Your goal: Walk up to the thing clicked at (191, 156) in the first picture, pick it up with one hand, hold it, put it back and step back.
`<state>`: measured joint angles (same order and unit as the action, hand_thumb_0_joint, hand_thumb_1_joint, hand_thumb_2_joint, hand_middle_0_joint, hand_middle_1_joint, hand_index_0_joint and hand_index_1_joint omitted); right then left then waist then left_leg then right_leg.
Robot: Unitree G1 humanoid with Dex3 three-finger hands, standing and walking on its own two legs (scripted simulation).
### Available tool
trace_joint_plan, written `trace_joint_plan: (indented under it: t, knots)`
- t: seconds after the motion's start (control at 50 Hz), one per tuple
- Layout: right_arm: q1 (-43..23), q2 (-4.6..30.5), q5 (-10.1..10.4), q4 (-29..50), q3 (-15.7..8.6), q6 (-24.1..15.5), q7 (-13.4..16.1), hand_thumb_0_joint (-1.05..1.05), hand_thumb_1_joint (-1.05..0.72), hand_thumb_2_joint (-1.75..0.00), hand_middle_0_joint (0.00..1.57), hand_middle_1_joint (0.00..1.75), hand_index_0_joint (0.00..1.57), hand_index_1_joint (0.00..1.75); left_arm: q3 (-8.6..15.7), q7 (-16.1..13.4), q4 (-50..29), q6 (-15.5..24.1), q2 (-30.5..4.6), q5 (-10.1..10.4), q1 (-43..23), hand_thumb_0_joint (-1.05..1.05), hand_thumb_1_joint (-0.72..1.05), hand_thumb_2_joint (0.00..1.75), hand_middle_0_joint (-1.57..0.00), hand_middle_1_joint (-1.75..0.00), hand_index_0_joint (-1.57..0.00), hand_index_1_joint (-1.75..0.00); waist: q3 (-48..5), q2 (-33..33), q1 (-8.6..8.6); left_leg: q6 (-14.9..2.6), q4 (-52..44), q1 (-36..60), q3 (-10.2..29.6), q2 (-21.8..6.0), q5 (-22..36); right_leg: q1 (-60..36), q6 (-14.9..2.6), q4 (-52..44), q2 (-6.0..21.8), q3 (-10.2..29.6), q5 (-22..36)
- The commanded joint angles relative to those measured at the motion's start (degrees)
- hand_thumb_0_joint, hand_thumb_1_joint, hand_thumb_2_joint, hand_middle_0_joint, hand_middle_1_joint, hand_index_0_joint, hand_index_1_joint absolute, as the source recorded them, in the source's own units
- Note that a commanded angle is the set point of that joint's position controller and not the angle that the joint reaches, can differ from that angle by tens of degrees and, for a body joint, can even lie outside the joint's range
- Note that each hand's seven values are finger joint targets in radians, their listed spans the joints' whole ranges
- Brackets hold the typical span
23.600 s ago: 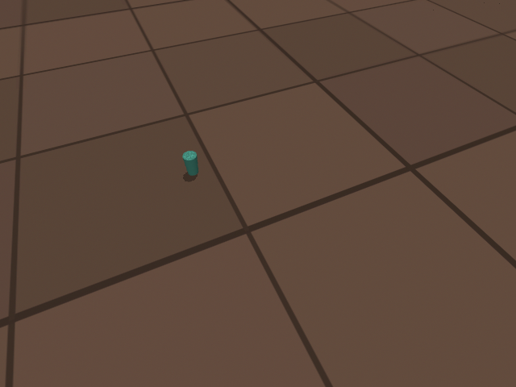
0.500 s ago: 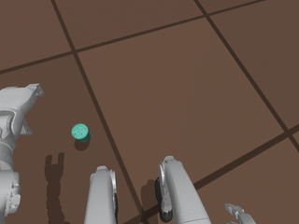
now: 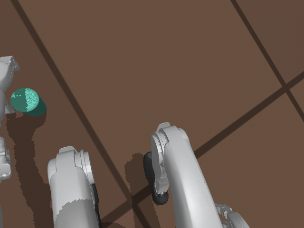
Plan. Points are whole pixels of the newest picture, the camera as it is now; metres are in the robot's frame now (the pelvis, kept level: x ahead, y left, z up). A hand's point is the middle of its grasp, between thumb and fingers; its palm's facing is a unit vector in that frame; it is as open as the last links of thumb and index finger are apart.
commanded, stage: approach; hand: left
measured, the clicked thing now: (31, 104) +0.49 +0.25 -0.32
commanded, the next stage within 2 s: rest palm in 0.20 s
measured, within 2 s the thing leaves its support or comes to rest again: neither
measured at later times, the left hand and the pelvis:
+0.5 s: hand (7, 96) +0.50 +0.29 -0.23, palm faces -0.47 -0.06 -0.88, open 13.6 cm; pelvis +0.01 +0.00 -0.06, yaw -3 degrees
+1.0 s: hand (5, 104) +0.48 +0.30 -0.25, palm faces -0.49 -0.01 -0.87, open 14.9 cm; pelvis +0.00 +0.00 -0.07, yaw -4 degrees
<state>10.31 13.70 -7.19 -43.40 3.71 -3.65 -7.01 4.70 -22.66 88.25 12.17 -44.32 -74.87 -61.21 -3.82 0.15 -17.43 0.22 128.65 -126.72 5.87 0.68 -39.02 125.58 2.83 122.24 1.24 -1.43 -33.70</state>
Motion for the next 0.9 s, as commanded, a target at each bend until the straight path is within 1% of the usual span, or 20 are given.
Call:
trace_joint_plan:
  t: [0.0,0.02,0.06,0.14,0.16,0.2,0.22,0.24,0.26,0.3,0.36,0.42,0.46,0.48,0.6,0.68,0.7,0.78,0.8,0.88]
  knots:
    - [12.9,16.0,-0.8,0.8,-3.8,-1.5,0.4,0.0,-0.9,-0.9,0.2,0.3,0.2,0.3,1.1,-3.4,-4.9,0.7,-14.6,0.2,-21.2,0.0,-0.27,0.78,-0.37,-0.71,-0.34,-0.74,-37.8,-17.2,-2.28,-1.7,-11.2,26.3,-3.6,0.6,5.7,-18.1,-4.46,-8.7,-1.4,-5.7,4.5]
    - [13.4,16.2,-1.2,0.7,-3.4,-1.7,0.3,0.0,-0.9,-0.9,0.2,0.3,0.2,0.3,2.1,-4.0,-6.1,1.0,-16.6,0.0,-22.8,0.0,-0.26,0.78,-0.37,-0.7,-0.34,-0.73,-38.0,-17.3,-2.49,-1.86,-9.6,24.9,-4.2,0.6,6.6,-19.1,-4.41,-8.0,-1.6,-5.8,5.4]
    - [13.2,16.8,-1.4,1.0,-2.6,-1.9,-0.2,0.0,-0.9,-0.9,0.2,0.3,0.2,0.3,1.5,-4.9,-0.9,0.6,-16.0,-0.7,-20.2,0.0,-0.26,0.76,-0.36,-0.7,-0.34,-0.73,-36.1,-18.1,-2.57,-1.7,-8.7,23.3,-4.0,0.6,6.6,-17.5,-4.43,-6.3,-1.7,-6.2,5.2]
    - [13.5,17.6,-2.4,1.4,-1.6,-2.3,-0.8,0.0,-0.9,-0.89,0.2,0.3,0.2,0.3,4.2,-7.7,-2.8,0.6,-20.3,-1.5,-20.9,0.0,-0.27,0.76,-0.34,-0.71,-0.33,-0.73,-37.9,-21.8,-1.97,-1.36,-6.5,23.6,-3.8,0.5,8.9,-18.1,-4.55,-3.3,-2.1,-7.3,7.4]
    - [13.5,18.1,-2.7,2.3,-1.7,-2.3,-0.9,0.0,-0.9,-0.89,0.2,0.3,0.2,0.3,6.3,-8.4,-6.3,0.5,-23.2,-1.9,-22.3,0.0,-0.27,0.77,-0.35,-0.71,-0.33,-0.73,-40.6,-22.3,-1.97,-1.48,-5.3,24.4,-4.0,0.4,11.0,-19.9,-4.48,-2.6,-2.3,-7.3,9.7]
    - [13.9,18.1,-2.6,1.9,-1.6,-2.4,-1.6,0.0,-0.9,-0.9,0.2,0.3,0.2,0.3,2.9,-7.8,3.4,-1.0,-16.3,-1.7,-15.7,0.0,-0.3,0.8,-0.35,-0.68,-0.32,-0.72,-34.0,-19.2,-3.41,-1.56,-4.9,20.0,-4.0,0.6,9.4,-17.1,-4.26,-2.3,-2.4,-7.9,8.4]
    - [13.8,17.9,-2.7,2.0,-1.6,-2.4,-1.7,0.0,-0.9,-0.89,0.2,0.3,0.2,0.3,2.4,-7.2,3.0,-1.4,-15.4,-1.0,-15.2,0.0,-0.29,0.79,-0.35,-0.69,-0.32,-0.72,-33.4,-17.4,-3.63,-1.96,-4.3,18.6,-4.0,0.5,8.7,-18.1,-4.06,-2.8,-2.9,-8.0,8.3]
    - [13.9,18.9,-2.6,2.6,-2.0,-2.5,-1.7,0.0,-0.9,-0.9,0.2,0.3,0.2,0.3,4.1,-6.8,-0.3,-1.5,-18.4,-0.2,-16.4,0.0,-0.3,0.82,-0.36,-0.68,-0.32,-0.72,-34.5,-16.5,-3.46,-2.14,-4.1,18.7,-3.8,0.6,9.8,-18.8,-3.99,-2.9,-2.7,-8.2,9.4]
    - [14.5,18.5,-2.4,1.9,-1.5,-2.5,-1.8,0.0,-0.9,-0.9,0.2,0.3,0.2,0.3,2.6,-5.7,0.6,-2.1,-17.7,-0.2,-15.2,0.0,-0.3,0.81,-0.36,-0.7,-0.32,-0.73,-34.2,-18.0,-2.57,-2.17,-3.9,18.5,-4.1,0.7,10.2,-19.3,-4.09,-2.6,-2.7,-7.7,9.6]
    - [14.0,19.1,-2.3,3.1,-2.1,-2.4,-2.1,0.0,-0.91,-0.9,0.2,0.3,0.2,0.3,4.9,-4.5,-4.7,-2.5,-21.1,1.4,-13.9,0.0,-0.33,0.82,-0.33,-0.73,-0.31,-0.76,-36.8,-18.7,-0.75,-1.96,-4.1,19.4,-4.0,0.6,11.4,-21.0,-4.03,-2.0,-2.4,-7.8,10.3]
    - [14.0,18.9,-2.1,3.1,-2.7,-1.9,-2.4,0.0,-0.91,-0.9,0.2,0.3,0.2,0.3,2.5,-1.9,-4.5,-2.4,-15.8,2.7,-14.0,0.0,-0.38,0.84,-0.28,-0.75,-0.24,-0.79,-34.1,-17.5,-2.99,-1.8,-3.8,18.7,-3.5,0.5,10.2,-18.6,-4.1,-1.9,-2.6,-8.3,9.4]
    - [14.9,20.0,-1.9,2.0,-2.7,-1.1,-2.1,0.0,-0.9,-0.9,0.2,0.3,0.2,0.3,2.8,-0.8,-4.5,-0.9,-15.9,3.2,-13.4,0.0,-0.4,0.88,-0.28,-0.73,-0.23,-0.78,-32.1,-16.7,-3.47,-1.44,-3.5,18.3,-2.4,0.5,10.9,-17.5,-4.29,-1.6,-2.4,-9.0,9.7]
    - [14.9,20.0,-2.0,2.6,-2.4,-0.9,-2.2,0.0,-0.9,-0.9,0.2,0.3,0.2,0.3,2.2,-0.4,-4.5,0.5,-15.0,2.1,-14.0,0.0,-0.44,0.91,-0.28,-0.71,-0.21,-0.78,-29.7,-17.2,-4.04,-1.15,-3.1,18.9,-2.2,0.5,10.6,-15.5,-4.56,-1.6,-2.4,-9.3,8.7]
    - [14.3,20.1,-2.1,3.0,-2.2,-0.7,-2.2,0.0,-0.9,-0.9,0.2,0.3,0.2,0.3,1.0,-0.5,-4.8,1.4,-13.9,2.1,-15.4,0.0,-0.42,0.9,-0.28,-0.71,-0.21,-0.78,-29.3,-16.8,-4.4,-1.06,-3.2,19.1,-1.8,0.6,10.1,-14.9,-4.57,-1.6,-2.5,-9.5,8.2]
    - [12.3,19.2,-3.2,2.7,0.0,-1.2,-2.1,0.0,-0.9,-0.9,0.2,0.3,0.2,0.3,0.4,-4.2,-3.2,5.5,-16.7,-0.6,-17.9,0.0,-0.46,0.93,-0.26,-0.71,-0.19,-0.78,-27.7,-17.3,-4.55,-1.45,-2.0,18.4,-2.2,0.7,5.9,-13.8,-3.98,-1.6,-3.0,-9.7,5.4]
    - [11.9,20.2,-4.2,2.5,0.1,-2.2,-2.2,0.0,-0.9,-0.9,0.2,0.3,0.2,0.3,0.0,-7.4,0.3,5.7,-16.6,-2.9,-19.1,0.0,-0.49,0.97,-0.25,-0.71,-0.16,-0.8,-25.4,-19.0,-5.58,-1.18,-2.8,20.4,-1.3,0.3,3.8,-10.3,-3.82,-0.6,-3.2,-10.8,4.0]
    - [11.3,20.7,-4.2,2.3,0.0,-2.4,-2.1,0.0,-0.9,-0.9,0.2,0.3,0.2,0.3,0.6,-8.3,1.2,5.4,-17.9,-3.3,-18.2,0.0,-0.5,0.98,-0.25,-0.71,-0.16,-0.8,-25.9,-19.0,-4.82,-1.19,-3.0,20.1,-1.3,0.4,3.5,-10.6,-3.78,-0.8,-3.3,-10.7,3.7]
    - [11.2,21.0,-4.5,2.2,0.4,-3.9,-2.5,0.0,-0.9,-0.9,0.2,0.3,0.2,0.3,-0.4,-10.4,2.9,4.1,-16.3,-3.0,-18.3,0.0,-0.56,1.02,-0.21,-0.75,-0.11,-0.84,-25.0,-19.3,-5.84,-1.43,-2.2,19.1,-1.2,0.3,4.1,-10.6,-3.51,0.0,-3.4,-10.9,5.1]
    - [11.6,20.7,-4.7,2.1,0.7,-4.4,-2.6,0.0,-0.9,-0.9,0.2,0.3,0.2,0.3,-0.9,-10.4,3.8,3.8,-14.8,-2.4,-19.4,0.0,-0.56,1.03,-0.2,-0.76,-0.11,-0.85,-24.8,-17.1,-6.95,-1.46,-1.9,18.7,-0.6,0.2,4.5,-10.1,-3.31,0.1,-3.3,-11.4,5.7]
    - [11.5,21.6,-4.8,1.7,1.0,-5.7,-2.9,0.0,-0.91,-0.91,0.2,0.3,0.2,0.3,-1.9,-9.8,4.9,3.0,-15.5,-0.8,-19.7,0.0,-0.59,1.04,-0.17,-0.81,-0.08,-0.89,-23.4,-17.2,-7.18,-1.68,-1.4,17.2,-0.6,0.1,3.0,-10.4,-3.21,0.1,-3.4,-11.2,4.7]
